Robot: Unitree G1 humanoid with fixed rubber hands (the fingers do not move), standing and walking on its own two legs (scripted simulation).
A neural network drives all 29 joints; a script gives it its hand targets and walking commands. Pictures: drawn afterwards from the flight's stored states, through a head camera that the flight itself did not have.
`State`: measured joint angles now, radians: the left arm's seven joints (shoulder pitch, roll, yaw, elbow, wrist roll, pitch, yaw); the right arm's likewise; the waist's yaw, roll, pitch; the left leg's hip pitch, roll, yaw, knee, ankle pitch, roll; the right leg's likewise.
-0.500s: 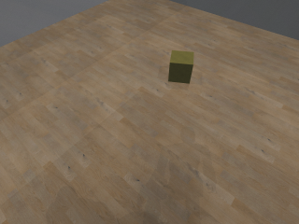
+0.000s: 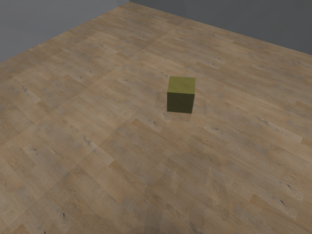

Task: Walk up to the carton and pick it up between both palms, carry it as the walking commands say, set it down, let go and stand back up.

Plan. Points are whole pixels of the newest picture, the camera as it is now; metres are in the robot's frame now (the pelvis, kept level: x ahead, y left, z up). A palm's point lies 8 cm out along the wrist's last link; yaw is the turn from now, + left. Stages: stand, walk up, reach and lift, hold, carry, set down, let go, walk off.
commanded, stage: walk up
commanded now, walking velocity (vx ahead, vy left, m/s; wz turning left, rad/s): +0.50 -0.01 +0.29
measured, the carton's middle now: (180, 95) +1.22 -0.18 -0.65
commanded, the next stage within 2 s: none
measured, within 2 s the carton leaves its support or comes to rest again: neither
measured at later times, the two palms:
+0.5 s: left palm (68, 189) +0.29 +0.31 -0.13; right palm (218, 182) +0.28 -0.16 -0.11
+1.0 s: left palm (120, 103) +0.66 +0.18 -0.13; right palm (235, 146) +0.42 -0.26 -0.14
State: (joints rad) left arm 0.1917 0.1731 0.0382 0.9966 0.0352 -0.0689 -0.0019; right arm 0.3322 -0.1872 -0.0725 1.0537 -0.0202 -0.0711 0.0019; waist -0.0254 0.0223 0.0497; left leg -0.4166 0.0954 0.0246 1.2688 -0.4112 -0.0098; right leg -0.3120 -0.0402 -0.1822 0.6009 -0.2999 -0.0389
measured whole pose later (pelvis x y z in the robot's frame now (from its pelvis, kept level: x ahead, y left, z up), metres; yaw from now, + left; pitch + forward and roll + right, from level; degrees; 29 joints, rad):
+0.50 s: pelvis +0.25 +0.07 +0.02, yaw +1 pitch -1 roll -2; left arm 0.28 0.19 0.06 1.00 0.03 -0.03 -0.01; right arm 0.29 -0.16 -0.07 1.02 -0.03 -0.09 0.00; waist -0.02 0.00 0.02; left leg -0.22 0.05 0.20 0.45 -0.21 0.07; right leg -0.50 -0.07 -0.01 1.27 -0.25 0.00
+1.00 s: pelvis +0.51 -0.04 -0.01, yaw -4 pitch +3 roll -1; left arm 0.10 0.19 0.04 0.93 0.03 -0.07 -0.02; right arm 0.39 -0.18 -0.07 1.09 -0.01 -0.07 -0.01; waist -0.07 0.02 0.07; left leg -0.17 0.18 0.09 0.99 -0.50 -0.05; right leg -0.44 -0.03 -0.14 0.64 -0.26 -0.04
